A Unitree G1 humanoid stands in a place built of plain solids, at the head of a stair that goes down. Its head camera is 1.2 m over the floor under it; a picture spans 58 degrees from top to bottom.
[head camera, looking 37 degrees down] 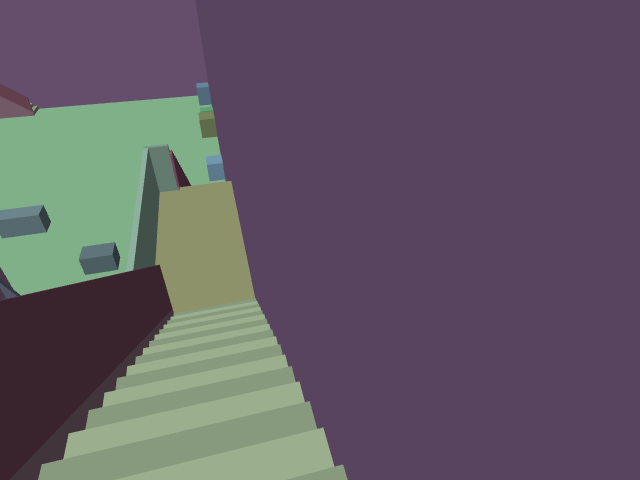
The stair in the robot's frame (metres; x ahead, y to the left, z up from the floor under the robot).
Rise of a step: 0.20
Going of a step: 0.27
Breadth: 1.27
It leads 15 degrees to the left of straight ahead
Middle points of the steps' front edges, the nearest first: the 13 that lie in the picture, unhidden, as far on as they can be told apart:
0.87 0.60 -0.61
1.13 0.67 -0.82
1.39 0.73 -1.02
1.65 0.80 -1.22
1.91 0.87 -1.43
2.17 0.94 -1.63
2.43 1.01 -1.84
2.69 1.08 -2.04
2.95 1.15 -2.25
3.21 1.22 -2.45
3.47 1.28 -2.66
3.73 1.35 -2.86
3.99 1.42 -3.06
